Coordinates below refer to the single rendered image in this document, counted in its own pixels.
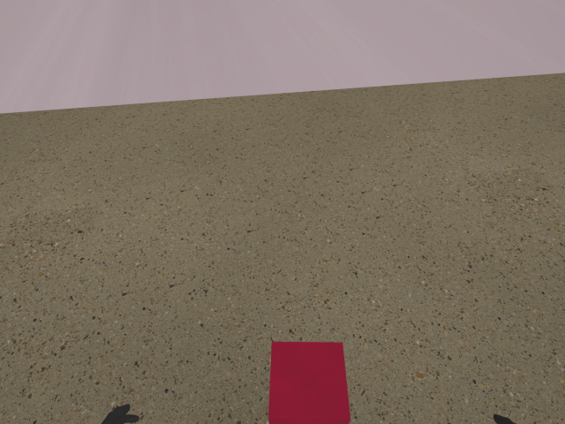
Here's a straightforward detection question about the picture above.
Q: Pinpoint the left robot hand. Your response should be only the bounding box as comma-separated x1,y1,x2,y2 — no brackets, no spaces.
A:
102,404,139,424

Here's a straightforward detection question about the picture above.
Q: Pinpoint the carton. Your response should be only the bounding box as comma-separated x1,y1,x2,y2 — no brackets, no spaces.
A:
268,342,350,424

